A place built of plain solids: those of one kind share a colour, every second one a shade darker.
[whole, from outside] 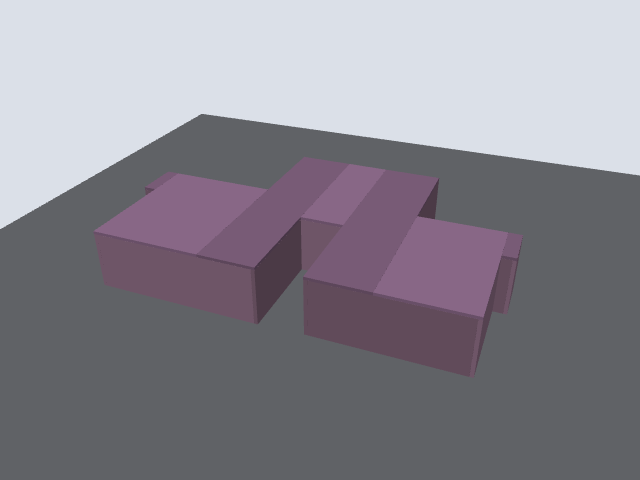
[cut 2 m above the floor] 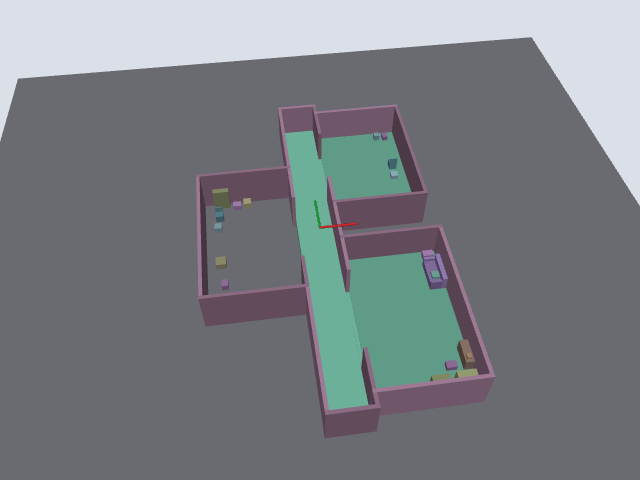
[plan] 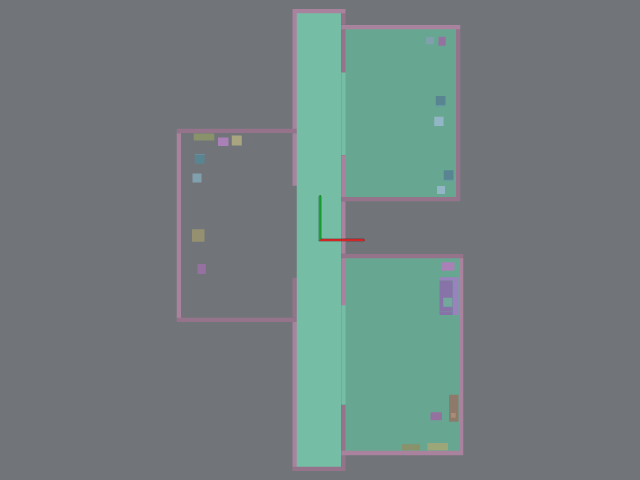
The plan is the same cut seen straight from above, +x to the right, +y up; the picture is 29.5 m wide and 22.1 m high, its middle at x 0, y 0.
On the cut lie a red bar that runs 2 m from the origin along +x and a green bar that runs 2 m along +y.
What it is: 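A storey of a split-level house; a hall and three lower rooms open beside it; the rooms' floors lie 0.52 m, 0.132 m and not at all below the hall's; a bare drop, one riser, a flush line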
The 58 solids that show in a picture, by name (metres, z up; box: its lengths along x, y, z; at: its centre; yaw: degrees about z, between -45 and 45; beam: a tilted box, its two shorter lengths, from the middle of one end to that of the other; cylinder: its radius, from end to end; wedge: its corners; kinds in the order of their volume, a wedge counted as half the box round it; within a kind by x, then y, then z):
{
 "floor_1": {"box": [2.04, 20.88, 0.57], "at": [-0.05, 0.0, 0.23]},
 "floor_2": {"box": [0.2, 4.58, 0.57], "at": [1.07, -5.3, 0.23]},
 "floor_3": {"box": [0.2, 3.8, 0.44], "at": [1.07, 5.81, 0.17]},
 "floor_4": {"box": [5.09, 7.73, 0.44], "at": [3.72, 5.84, 0.17]},
 "floor_5": {"box": [5.23, 8.87, 0.57], "at": [3.79, -5.27, 0.23]},
 "wall_1": {"box": [0.2, 8.5, 3.21], "at": [-6.5, 0.67, 1.56]},
 "wall_2": {"box": [5.53, 0.2, 3.21], "at": [-3.83, -3.68, 1.56]},
 "wall_3": {"box": [5.53, 0.2, 3.21], "at": [-3.83, 5.02, 1.56]},
 "wall_4": {"box": [0.2, 6.66, 3.21], "at": [-1.17, -7.11, 1.56]},
 "wall_5": {"box": [0.2, 1.84, 3.21], "at": [-1.17, -2.66, 1.56]},
 "wall_6": {"box": [0.2, 2.42, 3.21], "at": [-1.17, 3.71, 1.56]},
 "wall_7": {"box": [0.2, 5.32, 3.21], "at": [-1.17, 7.78, 1.56]},
 "wall_8": {"box": [2.44, 0.2, 3.21], "at": [-0.05, -10.54, 1.56]},
 "wall_9": {"box": [2.44, 0.2, 3.21], "at": [-0.05, 10.54, 1.56]},
 "wall_10": {"box": [0.2, 0.53, 3.21], "at": [1.07, -10.17, 1.56]},
 "wall_11": {"box": [0.2, 2.12, 3.21], "at": [1.07, -8.65, 1.56]},
 "wall_12": {"box": [0.2, 2.17, 3.21], "at": [1.07, -1.92, 1.56]},
 "wall_13": {"box": [0.2, 2.42, 3.21], "at": [1.07, 0.57, 1.56]},
 "wall_14": {"box": [0.2, 1.93, 3.21], "at": [1.07, 2.94, 1.56]},
 "wall_15": {"box": [0.2, 2.0, 3.21], "at": [1.07, 8.71, 1.56]},
 "wall_16": {"box": [0.2, 0.53, 3.21], "at": [1.07, 10.17, 1.56]},
 "wall_17": {"box": [5.49, 0.2, 3.21], "at": [3.72, 1.88, 1.56]},
 "wall_18": {"box": [5.49, 0.2, 3.21], "at": [3.72, 9.81, 1.56]},
 "wall_19": {"box": [5.63, 0.2, 3.21], "at": [3.79, -9.81, 1.56]},
 "wall_20": {"box": [5.63, 0.2, 3.21], "at": [3.79, -0.74, 1.56]},
 "wall_21": {"box": [0.2, 7.73, 3.21], "at": [6.36, 5.84, 1.56]},
 "wall_22": {"box": [0.2, 8.87, 3.21], "at": [6.5, -5.27, 1.56]},
 "roof_1": {"box": [7.77, 2.42, 0.16], "at": [-2.71, 0.57, 3.24]},
 "roof_2": {"box": [13.06, 3.34, 0.16], "at": [-0.07, 3.45, 3.24]},
 "roof_3": {"box": [2.44, 0.73, 0.16], "at": [-0.05, -10.27, 3.24]},
 "roof_4": {"box": [2.44, 0.73, 0.16], "at": [-0.05, 10.27, 3.24]},
 "roof_5": {"box": [13.2, 3.14, 0.16], "at": [0.0, -2.21, 3.24]},
 "roof_6": {"box": [7.73, 4.79, 0.16], "at": [2.6, 7.51, 3.24]},
 "roof_7": {"box": [7.87, 6.13, 0.16], "at": [2.67, -6.84, 3.24]},
 "case_1": {"box": [0.94, 0.32, 1.43], "at": [-5.34, 4.74, 0.67]},
 "case_2": {"box": [0.84, 0.29, 1.94], "at": [4.19, -9.54, 1.49]},
 "case_3": {"box": [0.94, 0.34, 1.96], "at": [5.42, -9.52, 1.5]},
 "sofa_1": {"box": [0.62, 0.15, 0.63], "at": [5.81, -3.38, 0.83]},
 "sofa_2": {"box": [0.62, 1.45, 0.42], "at": [5.81, -2.58, 0.73]},
 "sofa_3": {"box": [0.62, 0.15, 0.63], "at": [5.81, -1.78, 0.83]},
 "sofa_4": {"box": [0.26, 1.75, 0.83], "at": [6.25, -2.58, 0.93]},
 "sideboard_1": {"box": [0.44, 1.24, 0.72], "at": [6.16, -7.75, 0.88]},
 "toybox_1": {"box": [0.38, 0.46, 0.41], "at": [-5.45, -1.34, 0.16]},
 "toybox_2": {"box": [0.49, 0.39, 0.39], "at": [-4.46, 4.53, 0.15]},
 "toybox_3": {"box": [0.53, 0.38, 0.29], "at": [5.35, -8.12, 0.66]},
 "toybox_4": {"box": [0.34, 0.42, 0.31], "at": [5.62, 9.15, 0.54]},
 "toybox_5": {"box": [0.59, 0.39, 0.35], "at": [5.9, -1.22, 0.69]},
 "chair_1": {"box": [0.46, 0.41, 0.5], "at": [-5.54, 3.71, 0.2]},
 "chair_2": {"box": [0.46, 0.06, 0.87], "at": [5.55, 6.19, 0.82]},
 "chair_3": {"box": [0.46, 0.42, 0.44], "at": [5.55, 6.42, 0.61]},
 "chair_4": {"box": [0.45, 0.44, 0.46], "at": [5.92, 2.99, 0.62]},
 "pouf_1": {"box": [0.57, 0.57, 0.44], "at": [-5.61, 0.21, 0.17]},
 "pouf_2": {"box": [0.47, 0.47, 0.49], "at": [-3.83, 4.58, 0.2]},
 "basket_1": {"box": [0.42, 0.42, 0.43], "at": [-5.66, 2.86, 0.16]},
 "basket_2": {"box": [0.34, 0.34, 0.38], "at": [5.07, 9.18, 0.58]},
 "basket_3": {"box": [0.43, 0.43, 0.29], "at": [5.47, 5.46, 0.53]},
 "basket_4": {"box": [0.37, 0.37, 0.34], "at": [5.58, 2.31, 0.56]},
 "cushion_1": {"box": [0.42, 0.42, 0.16], "at": [5.88, -2.87, 1.01]}
}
